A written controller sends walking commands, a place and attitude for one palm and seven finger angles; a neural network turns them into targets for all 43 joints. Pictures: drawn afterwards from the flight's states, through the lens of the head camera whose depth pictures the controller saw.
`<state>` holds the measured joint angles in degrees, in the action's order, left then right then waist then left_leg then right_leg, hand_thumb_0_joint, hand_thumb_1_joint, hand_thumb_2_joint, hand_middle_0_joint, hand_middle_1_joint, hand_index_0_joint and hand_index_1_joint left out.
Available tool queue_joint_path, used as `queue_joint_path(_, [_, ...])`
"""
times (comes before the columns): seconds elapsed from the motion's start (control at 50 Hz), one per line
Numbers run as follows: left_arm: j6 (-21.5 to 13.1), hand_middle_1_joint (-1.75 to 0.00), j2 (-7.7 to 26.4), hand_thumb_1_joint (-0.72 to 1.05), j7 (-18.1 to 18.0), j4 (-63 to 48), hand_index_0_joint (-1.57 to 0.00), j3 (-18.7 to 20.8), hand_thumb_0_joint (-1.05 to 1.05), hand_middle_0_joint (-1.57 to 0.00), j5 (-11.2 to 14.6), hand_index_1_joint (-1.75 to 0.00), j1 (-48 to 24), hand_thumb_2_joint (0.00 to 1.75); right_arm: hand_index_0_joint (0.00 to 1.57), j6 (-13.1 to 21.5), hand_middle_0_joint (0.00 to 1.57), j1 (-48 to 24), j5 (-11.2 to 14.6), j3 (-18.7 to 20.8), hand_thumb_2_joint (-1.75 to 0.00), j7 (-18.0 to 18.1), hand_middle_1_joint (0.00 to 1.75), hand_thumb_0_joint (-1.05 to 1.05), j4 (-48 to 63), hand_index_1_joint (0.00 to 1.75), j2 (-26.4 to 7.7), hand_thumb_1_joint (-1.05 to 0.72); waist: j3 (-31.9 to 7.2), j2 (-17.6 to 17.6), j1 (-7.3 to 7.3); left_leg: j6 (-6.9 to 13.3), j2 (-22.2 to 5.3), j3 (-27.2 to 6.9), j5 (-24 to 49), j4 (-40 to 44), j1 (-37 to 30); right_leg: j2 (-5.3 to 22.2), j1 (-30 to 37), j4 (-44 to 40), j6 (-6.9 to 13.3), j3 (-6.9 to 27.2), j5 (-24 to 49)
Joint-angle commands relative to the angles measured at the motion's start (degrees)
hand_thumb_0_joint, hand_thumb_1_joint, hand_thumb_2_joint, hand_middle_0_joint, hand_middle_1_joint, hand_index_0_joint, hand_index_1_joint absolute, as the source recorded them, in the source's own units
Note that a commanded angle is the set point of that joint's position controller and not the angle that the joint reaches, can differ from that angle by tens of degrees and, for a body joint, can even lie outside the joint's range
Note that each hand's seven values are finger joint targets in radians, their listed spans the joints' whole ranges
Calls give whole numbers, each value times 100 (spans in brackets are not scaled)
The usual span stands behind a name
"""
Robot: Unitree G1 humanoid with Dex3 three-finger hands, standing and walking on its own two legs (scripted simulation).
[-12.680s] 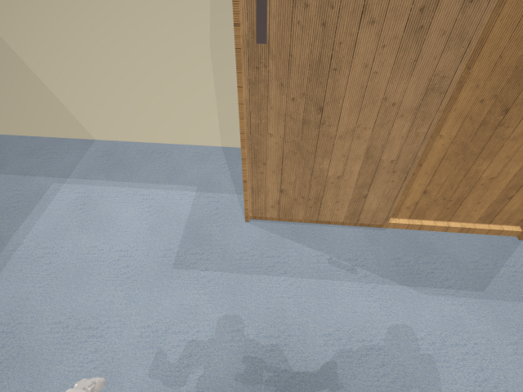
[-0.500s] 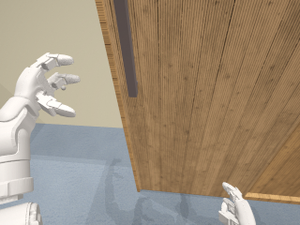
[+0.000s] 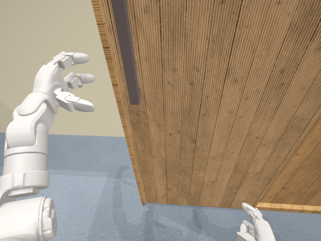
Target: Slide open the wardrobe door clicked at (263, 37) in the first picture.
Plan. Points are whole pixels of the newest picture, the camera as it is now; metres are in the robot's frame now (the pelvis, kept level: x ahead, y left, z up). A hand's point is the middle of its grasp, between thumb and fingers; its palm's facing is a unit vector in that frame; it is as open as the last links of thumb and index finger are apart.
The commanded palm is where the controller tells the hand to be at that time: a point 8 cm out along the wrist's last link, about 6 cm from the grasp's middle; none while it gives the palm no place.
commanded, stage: move the hooked fingers beside the handle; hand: left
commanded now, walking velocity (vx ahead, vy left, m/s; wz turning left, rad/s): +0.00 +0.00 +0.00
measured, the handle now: (130, 54) +0.50 +0.11 +0.26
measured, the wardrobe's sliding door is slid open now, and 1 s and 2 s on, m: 0.00 0.00 0.00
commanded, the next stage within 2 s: feel for the door with the fingertips in 1.38 s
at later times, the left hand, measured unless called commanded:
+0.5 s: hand (96, 74) +0.43 +0.19 +0.24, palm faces +0.01 -1.00 -0.01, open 14.0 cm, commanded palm +0.41 +0.24 +0.24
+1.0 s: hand (95, 76) +0.43 +0.19 +0.23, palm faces +0.01 -1.00 +0.00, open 14.0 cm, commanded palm +0.41 +0.24 +0.24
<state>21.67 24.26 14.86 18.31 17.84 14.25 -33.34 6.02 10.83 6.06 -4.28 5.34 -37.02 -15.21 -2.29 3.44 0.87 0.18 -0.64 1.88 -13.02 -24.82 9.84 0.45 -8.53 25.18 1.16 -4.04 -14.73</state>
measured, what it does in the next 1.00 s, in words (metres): stands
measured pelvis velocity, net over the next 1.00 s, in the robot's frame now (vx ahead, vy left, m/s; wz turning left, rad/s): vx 0.00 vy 0.01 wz -0.02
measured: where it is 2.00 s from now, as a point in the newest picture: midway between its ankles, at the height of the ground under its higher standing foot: outside the picture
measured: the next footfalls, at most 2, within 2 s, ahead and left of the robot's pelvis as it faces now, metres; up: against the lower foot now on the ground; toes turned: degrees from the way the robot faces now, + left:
none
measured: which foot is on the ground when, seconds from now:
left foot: down 0.00-1.00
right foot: down 0.00-1.00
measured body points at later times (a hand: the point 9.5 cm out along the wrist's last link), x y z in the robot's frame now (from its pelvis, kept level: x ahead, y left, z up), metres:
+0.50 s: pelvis +0.00 +0.01 +0.00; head -0.01 -0.01 +0.45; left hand +0.42 +0.24 +0.24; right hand +0.13 -0.25 -0.10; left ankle +0.00 +0.12 -0.74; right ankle -0.01 -0.10 -0.74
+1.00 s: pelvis +0.00 +0.01 +0.00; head -0.01 +0.00 +0.45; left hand +0.42 +0.24 +0.24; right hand +0.12 -0.24 -0.10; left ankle +0.00 +0.12 -0.74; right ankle -0.01 -0.10 -0.74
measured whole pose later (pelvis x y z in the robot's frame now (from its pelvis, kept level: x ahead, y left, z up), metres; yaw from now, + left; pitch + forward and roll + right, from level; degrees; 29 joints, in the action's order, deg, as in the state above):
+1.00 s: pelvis +0.00 +0.01 +0.00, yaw -1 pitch +0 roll +0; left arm 14.5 22.6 10.7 35.3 16.1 10.8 -44.2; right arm 4.4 15.9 5.3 -2.6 5.1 -38.6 -15.2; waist -2.2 2.4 -0.9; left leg 1.0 -0.7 3.2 -12.8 -24.1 11.2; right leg 0.3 -9.7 23.0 0.4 -2.6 -13.1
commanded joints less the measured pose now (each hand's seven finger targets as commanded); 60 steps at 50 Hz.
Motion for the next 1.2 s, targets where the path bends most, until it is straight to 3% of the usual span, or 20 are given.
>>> queue_joint_path(0.0, [-437,-120,1311,-50,-130,-1102,-30,150,0,-30,-27,-120,-2972,30,20,273,20,-744,-5,265,-90,51,30,0,900,30,-634,-90,-1332,-271,-42,233,66,-239,1182,165,-760,53,-5,-392,-4,206,1546])
queue_joint_path(0.02, [-487,-120,1349,-50,-148,-1176,-30,197,0,-30,-27,-120,-3147,30,20,298,20,-776,-6,265,-90,59,30,0,925,30,-613,-90,-1431,-89,-35,234,84,-261,1174,170,-810,54,10,-385,8,231,1542])
queue_joint_path(0.1, [-640,-120,1379,-50,-189,-673,-30,226,0,-30,-33,-120,-3255,30,20,283,20,-601,-38,276,-90,89,30,0,791,30,-644,-90,-1414,-360,-61,246,67,-232,1157,189,-759,40,56,-426,-8,228,1560])
queue_joint_path(0.14, [-661,-120,1469,-50,-222,-447,-30,262,0,-30,-97,-120,-3394,30,20,269,20,-569,-22,280,-90,99,30,0,765,30,-648,-90,-1346,-109,-79,235,73,-218,1120,214,-723,44,16,-439,9,254,1523])
queue_joint_path(0.16, [-686,-120,1264,-50,-227,-431,-30,84,0,-30,-108,-120,-3525,30,20,273,20,-531,-28,280,-90,92,30,0,757,30,-636,-90,-1388,-101,-120,230,76,-222,1158,210,-760,42,8,-425,12,237,1568])
queue_joint_path(0.3, [-808,-120,1339,-50,-307,277,-30,142,0,-30,-170,-120,-3634,30,20,220,20,-290,-47,340,-90,70,30,0,673,30,-704,-90,-1383,-490,-109,248,43,-220,1167,228,-593,22,54,-439,12,223,1576])
queue_joint_path(0.34, [-898,-120,1368,-50,-340,279,-30,152,0,-30,-205,-120,-3953,30,20,224,20,-235,-51,353,-90,75,30,0,677,30,-691,-90,-1482,-250,-146,251,50,-200,1199,219,-667,17,26,-431,15,259,1635])
queue_joint_path(0.4, [-1080,-120,1456,-50,-381,269,-30,227,0,-30,-249,-120,-3938,30,20,227,20,-146,-77,380,-90,50,30,0,686,30,-702,-90,-1723,-304,-100,257,34,-200,1474,197,-733,17,222,-376,32,248,1879])
queue_joint_path(0.44, [-1156,-120,1335,-50,-372,254,-30,130,0,-30,-258,-120,-4184,30,20,228,20,-103,-74,380,-90,47,30,0,664,30,-686,-90,-1720,-128,-159,247,38,-182,1531,193,-789,5,184,-361,38,251,1990])
queue_joint_path(0.56, [-1168,-120,1150,-50,-421,782,-30,-26,0,-30,-308,-120,-4432,30,20,205,20,81,-76,411,-90,51,30,0,551,30,-730,-90,-1506,-209,-253,244,18,-184,1366,199,-705,-27,-71,-402,40,231,1768])
queue_joint_path(0.62, [-1263,-120,1459,-50,-472,822,-30,288,0,-30,-328,-120,-4240,30,20,195,20,131,-108,432,-90,30,30,0,577,30,-757,-90,-1672,-272,-140,250,17,-188,1450,217,-674,-25,112,-392,52,248,1842])
queue_joint_path(0.68, [-1299,-120,1467,-50,-454,933,-30,267,0,-30,-359,-120,-4197,30,20,165,20,174,-99,429,-90,30,30,0,579,30,-757,-90,-1596,-343,-163,250,9,-161,1409,236,-582,-26,117,-383,41,249,1852])
queue_joint_path(0.78, [-1378,-120,1331,-50,-379,243,-30,240,0,-30,-310,-120,-4040,30,20,182,20,71,-106,443,-90,-11,30,0,734,30,-718,-90,-1923,-165,-93,236,-8,-152,1797,211,-867,-38,282,-323,60,239,2164])
queue_joint_path(0.9, [-1033,-120,1107,-50,-373,560,-30,52,0,-30,-253,-120,-3833,30,20,112,20,28,-71,436,-90,22,30,0,664,30,-744,-90,-1324,-383,-166,244,-10,-162,1343,268,-678,-62,-74,-480,36,194,1673])
queue_joint_path(0.94, [-1064,-120,1111,-50,-429,256,-30,-28,0,-30,-294,-120,-4331,30,20,134,20,-4,-75,420,-90,36,30,0,674,30,-722,-90,-1466,-105,-239,235,2,-207,1313,258,-803,-61,-153,-479,50,226,1589])
queue_joint_path(1.02, [-1210,-120,1248,-50,-493,352,-30,86,0,-30,-274,-120,-4493,30,20,143,20,18,-104,404,-90,71,30,0,613,30,-717,-90,-1640,-271,-253,237,4,-252,1270,248,-867,-69,-74,-491,53,225,1524])
queue_joint_path(1.04, [-1210,-120,948,-50,-468,407,-30,-162,0,-30,-268,-120,-4542,30,20,151,20,-22,-95,386,-90,75,30,0,611,30,-690,-90,-1575,-171,-295,241,10,-234,1276,232,-902,-66,-161,-480,51,239,1546])
queue_joint_path(1.08, [-1192,-120,1064,-50,-467,828,-30,-59,0,-30,-266,-120,-4529,30,20,152,20,61,-101,384,-90,87,30,0,526,30,-717,-90,-1476,-364,-297,233,12,-255,1156,246,-778,-67,-197,-499,43,229,1478])
queue_joint_path(1.1, [-1204,-120,1252,-50,-479,990,-30,85,0,-30,-296,-120,-4352,30,20,123,20,82,-110,393,-90,86,30,0,534,30,-733,-90,-1447,-334,-220,230,9,-237,1162,265,-708,-56,-124,-518,51,223,1439])
queue_joint_path(1.18, [-1260,-120,1058,-50,-480,1241,-30,-143,0,-30,-374,-120,-4672,30,20,116,20,134,-100,379,-90,78,30,0,528,30,-713,-90,-1457,-143,-296,214,17,-242,1133,249,-695,-40,-226,-480,59,239,1458])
